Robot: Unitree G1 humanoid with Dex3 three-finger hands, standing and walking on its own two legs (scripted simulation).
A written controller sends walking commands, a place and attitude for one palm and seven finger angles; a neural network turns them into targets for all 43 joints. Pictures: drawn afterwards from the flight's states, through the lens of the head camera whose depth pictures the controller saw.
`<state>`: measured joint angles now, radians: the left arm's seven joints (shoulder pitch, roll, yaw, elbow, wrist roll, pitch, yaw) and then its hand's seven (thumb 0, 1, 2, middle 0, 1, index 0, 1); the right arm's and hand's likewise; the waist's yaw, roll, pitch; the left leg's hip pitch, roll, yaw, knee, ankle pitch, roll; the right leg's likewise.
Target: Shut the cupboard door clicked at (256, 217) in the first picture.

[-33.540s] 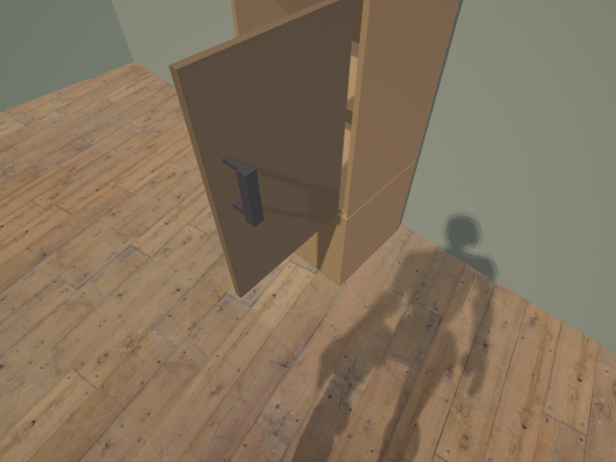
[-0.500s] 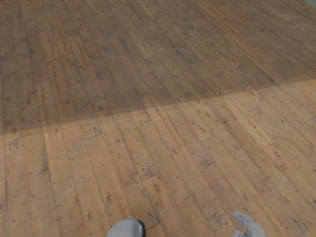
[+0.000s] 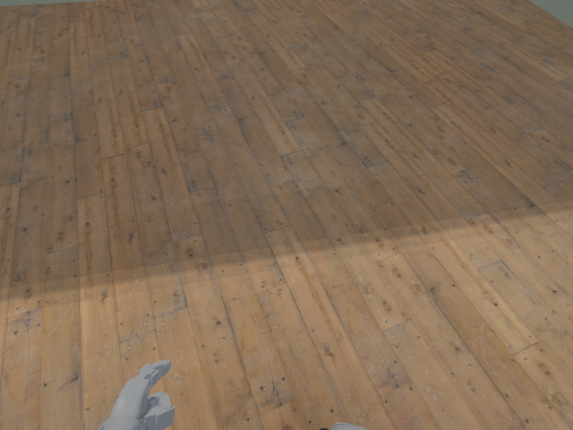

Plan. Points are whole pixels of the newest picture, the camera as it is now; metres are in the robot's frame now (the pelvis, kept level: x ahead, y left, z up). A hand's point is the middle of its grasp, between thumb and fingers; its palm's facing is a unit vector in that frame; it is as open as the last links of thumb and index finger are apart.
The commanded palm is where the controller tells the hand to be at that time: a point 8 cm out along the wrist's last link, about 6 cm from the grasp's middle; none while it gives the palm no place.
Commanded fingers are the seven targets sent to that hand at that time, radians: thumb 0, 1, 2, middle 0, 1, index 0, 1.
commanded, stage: turn to face it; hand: left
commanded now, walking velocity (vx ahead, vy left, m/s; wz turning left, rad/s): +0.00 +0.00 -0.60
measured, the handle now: out of the picture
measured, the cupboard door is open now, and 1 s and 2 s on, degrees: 58 58 58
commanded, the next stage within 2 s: none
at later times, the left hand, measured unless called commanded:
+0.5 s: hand (153, 426) +0.16 +0.21 -0.17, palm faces -0.12 -0.97 -0.19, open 7.3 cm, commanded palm none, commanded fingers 0.00 0.90 0.90 -0.20 -0.30 -0.20 -0.30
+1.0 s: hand (223, 327) +0.31 +0.11 -0.15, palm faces -0.50 -0.83 -0.25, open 7.4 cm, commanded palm none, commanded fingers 0.00 0.90 0.90 -0.20 -0.30 -0.20 -0.30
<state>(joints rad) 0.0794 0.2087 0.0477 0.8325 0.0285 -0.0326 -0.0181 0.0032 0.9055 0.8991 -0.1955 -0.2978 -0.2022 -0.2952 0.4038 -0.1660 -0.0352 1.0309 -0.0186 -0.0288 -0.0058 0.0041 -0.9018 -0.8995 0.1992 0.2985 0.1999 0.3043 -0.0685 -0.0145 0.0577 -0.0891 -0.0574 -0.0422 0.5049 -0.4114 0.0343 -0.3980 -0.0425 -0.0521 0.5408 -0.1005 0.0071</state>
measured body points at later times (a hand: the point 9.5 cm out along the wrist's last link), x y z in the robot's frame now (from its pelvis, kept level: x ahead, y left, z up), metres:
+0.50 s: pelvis +0.09 +0.02 +0.01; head +0.13 +0.03 +0.46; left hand +0.17 +0.26 -0.15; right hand +0.16 -0.23 -0.12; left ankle +0.13 +0.12 -0.73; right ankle +0.06 -0.10 -0.67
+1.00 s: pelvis +0.12 -0.01 +0.01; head +0.16 -0.04 +0.46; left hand +0.34 +0.16 -0.13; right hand +0.05 -0.28 -0.13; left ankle +0.20 +0.10 -0.68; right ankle +0.06 -0.12 -0.73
